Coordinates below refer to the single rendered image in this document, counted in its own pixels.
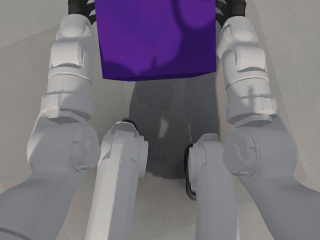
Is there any left robot hand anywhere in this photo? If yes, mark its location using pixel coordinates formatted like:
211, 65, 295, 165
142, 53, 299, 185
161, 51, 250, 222
68, 0, 97, 25

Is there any left robot thigh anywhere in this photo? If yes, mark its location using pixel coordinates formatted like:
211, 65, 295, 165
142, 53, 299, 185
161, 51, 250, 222
84, 130, 148, 240

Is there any right robot hand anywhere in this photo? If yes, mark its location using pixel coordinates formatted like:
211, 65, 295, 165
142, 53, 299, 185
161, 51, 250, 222
215, 0, 247, 29

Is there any left robot upper arm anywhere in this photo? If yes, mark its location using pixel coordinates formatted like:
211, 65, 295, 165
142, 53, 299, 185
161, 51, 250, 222
0, 122, 101, 240

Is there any right robot upper arm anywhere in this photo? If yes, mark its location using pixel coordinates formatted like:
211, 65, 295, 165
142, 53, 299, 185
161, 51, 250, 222
222, 126, 320, 240

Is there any carton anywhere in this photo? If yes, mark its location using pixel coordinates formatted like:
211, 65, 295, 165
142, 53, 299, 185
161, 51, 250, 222
94, 0, 217, 82

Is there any right robot forearm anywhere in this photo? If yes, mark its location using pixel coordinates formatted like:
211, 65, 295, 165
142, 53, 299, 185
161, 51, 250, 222
216, 16, 298, 154

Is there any left robot forearm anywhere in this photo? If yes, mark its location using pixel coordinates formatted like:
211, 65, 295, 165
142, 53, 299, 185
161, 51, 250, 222
26, 13, 98, 163

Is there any left robot foot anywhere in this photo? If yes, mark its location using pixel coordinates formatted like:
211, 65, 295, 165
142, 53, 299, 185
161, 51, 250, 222
122, 120, 137, 130

